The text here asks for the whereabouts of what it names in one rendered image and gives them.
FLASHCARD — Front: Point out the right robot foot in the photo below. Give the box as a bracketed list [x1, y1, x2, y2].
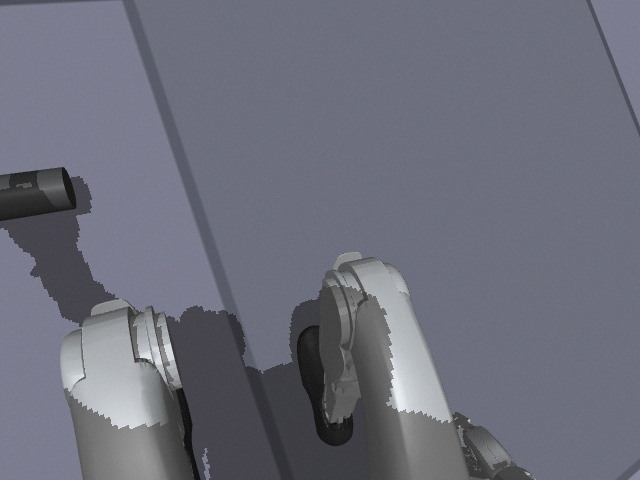
[297, 325, 353, 446]

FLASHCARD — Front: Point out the can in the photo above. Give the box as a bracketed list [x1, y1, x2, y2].
[0, 167, 76, 221]

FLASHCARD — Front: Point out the right robot hand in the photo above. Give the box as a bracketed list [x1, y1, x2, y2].
[452, 412, 517, 480]

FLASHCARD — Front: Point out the left robot foot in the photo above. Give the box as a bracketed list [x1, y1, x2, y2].
[176, 388, 200, 480]

